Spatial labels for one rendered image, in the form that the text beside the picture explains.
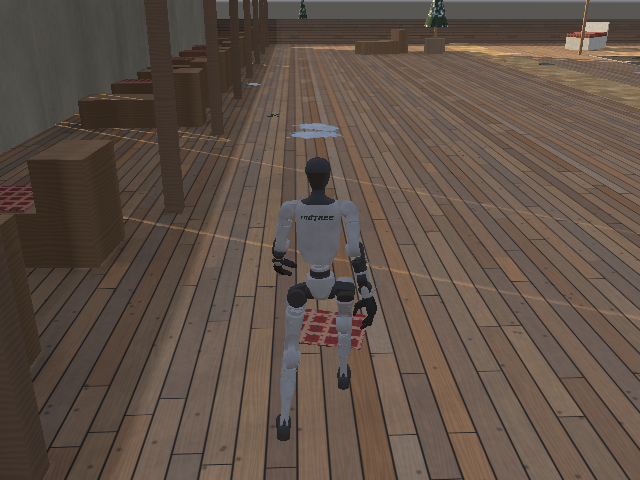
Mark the left robot forearm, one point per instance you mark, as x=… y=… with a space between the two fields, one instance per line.
x=278 y=257

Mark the right robot upper arm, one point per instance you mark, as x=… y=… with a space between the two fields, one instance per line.
x=352 y=225

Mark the left robot upper arm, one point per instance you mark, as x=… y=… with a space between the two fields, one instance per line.
x=286 y=212

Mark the right robot hand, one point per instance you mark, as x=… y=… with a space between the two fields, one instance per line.
x=371 y=309

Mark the right robot forearm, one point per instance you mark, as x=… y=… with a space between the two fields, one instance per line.
x=361 y=274

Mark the left robot hand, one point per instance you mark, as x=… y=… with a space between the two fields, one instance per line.
x=282 y=271

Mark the left robot thigh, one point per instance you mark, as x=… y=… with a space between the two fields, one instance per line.
x=294 y=315

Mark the robot right foot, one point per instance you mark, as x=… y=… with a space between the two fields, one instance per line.
x=343 y=382

